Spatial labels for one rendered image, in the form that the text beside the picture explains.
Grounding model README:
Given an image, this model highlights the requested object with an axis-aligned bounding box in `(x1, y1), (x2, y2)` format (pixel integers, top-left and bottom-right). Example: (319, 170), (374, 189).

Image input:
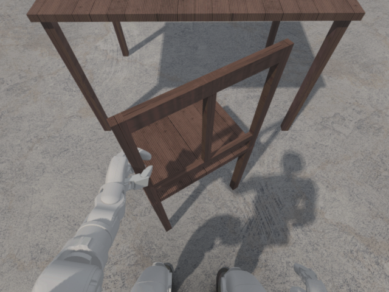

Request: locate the robot right hand
(290, 263), (327, 292)

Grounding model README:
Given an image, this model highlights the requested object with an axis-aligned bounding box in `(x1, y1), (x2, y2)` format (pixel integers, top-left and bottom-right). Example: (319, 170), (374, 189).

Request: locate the chair
(106, 38), (294, 231)

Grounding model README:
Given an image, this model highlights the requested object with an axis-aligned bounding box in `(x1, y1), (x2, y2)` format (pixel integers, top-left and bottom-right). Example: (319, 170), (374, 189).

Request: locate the left robot upper arm
(35, 259), (104, 292)

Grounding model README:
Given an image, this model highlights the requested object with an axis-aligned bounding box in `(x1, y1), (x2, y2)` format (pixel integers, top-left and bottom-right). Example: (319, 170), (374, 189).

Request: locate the robot left hand
(105, 148), (153, 191)

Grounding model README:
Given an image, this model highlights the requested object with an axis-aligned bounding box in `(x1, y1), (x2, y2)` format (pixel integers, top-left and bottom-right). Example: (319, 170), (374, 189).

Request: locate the left robot forearm
(32, 182), (126, 292)

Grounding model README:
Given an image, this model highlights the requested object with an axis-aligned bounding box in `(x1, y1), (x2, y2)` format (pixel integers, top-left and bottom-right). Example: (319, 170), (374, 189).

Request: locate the table
(26, 0), (365, 131)

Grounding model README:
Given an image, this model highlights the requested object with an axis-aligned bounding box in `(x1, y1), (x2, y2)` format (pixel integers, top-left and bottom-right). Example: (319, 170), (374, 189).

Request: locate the robot right thigh
(221, 270), (266, 292)

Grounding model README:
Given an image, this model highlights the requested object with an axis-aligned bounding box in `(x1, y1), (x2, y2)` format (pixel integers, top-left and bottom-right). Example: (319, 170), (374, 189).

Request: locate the left robot shin
(152, 262), (166, 268)

